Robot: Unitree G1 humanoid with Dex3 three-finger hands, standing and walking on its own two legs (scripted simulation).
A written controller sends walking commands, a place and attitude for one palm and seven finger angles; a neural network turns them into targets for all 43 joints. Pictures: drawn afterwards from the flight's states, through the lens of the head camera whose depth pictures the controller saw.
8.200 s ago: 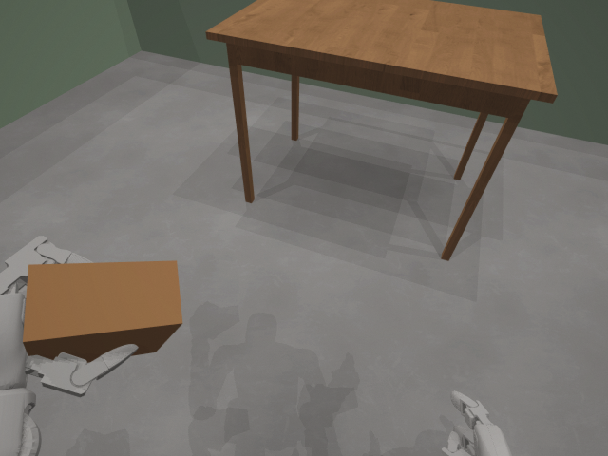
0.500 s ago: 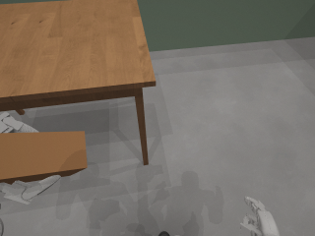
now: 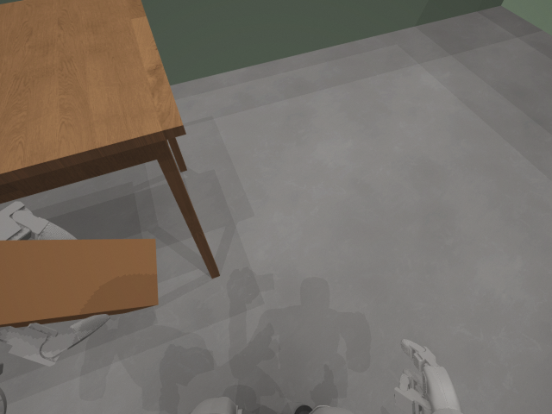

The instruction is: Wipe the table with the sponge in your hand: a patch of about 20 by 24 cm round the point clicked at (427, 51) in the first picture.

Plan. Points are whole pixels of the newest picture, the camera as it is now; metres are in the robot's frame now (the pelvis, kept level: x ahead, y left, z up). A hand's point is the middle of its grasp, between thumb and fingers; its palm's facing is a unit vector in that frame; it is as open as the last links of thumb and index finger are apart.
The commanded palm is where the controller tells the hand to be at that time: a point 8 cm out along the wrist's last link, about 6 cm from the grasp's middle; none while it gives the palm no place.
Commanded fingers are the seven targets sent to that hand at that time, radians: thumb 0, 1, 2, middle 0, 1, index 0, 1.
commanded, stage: take the last steps up to it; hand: left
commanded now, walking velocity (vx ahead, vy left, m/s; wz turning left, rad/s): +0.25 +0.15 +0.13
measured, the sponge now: (98, 283) +0.23 +0.19 +0.15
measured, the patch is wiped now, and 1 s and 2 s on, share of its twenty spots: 0.00 0.00 0.00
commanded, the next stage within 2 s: come to a stop and stand still in 1.02 s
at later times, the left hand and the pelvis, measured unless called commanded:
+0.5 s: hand (14, 291) +0.22 +0.25 +0.17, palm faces +0.42 -0.78 -0.46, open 10.1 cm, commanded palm +0.15 +0.30 +0.18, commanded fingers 0.00 0.10 1.30 -1.20 -1.60 -1.20 -1.60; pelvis +0.02 +0.01 +0.00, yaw +5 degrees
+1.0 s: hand out of the picture +0.32 +0.32 +0.17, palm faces +0.37 -0.78 -0.51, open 10.1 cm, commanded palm +0.25 +0.37 +0.18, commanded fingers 0.00 0.10 1.30 -1.20 -1.60 -1.20 -1.60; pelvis +0.11 +0.09 -0.01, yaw +3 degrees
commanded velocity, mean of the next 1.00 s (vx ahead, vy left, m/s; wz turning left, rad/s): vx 0.24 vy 0.15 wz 0.03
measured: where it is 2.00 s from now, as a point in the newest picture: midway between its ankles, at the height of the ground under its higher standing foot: outside the picture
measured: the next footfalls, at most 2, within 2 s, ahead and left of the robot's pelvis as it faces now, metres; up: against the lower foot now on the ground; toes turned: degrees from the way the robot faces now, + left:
left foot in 0.14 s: +0.02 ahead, +0.13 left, +0.00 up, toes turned +6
left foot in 0.70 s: +0.10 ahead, +0.20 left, +0.00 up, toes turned +12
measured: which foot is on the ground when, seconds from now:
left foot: up 0.00-0.12, down 0.14-0.32, up 0.34-0.68, down 0.70-0.98, up 1.00-1.00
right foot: down 0.00-0.70, up 0.72-0.94, down 0.96-1.00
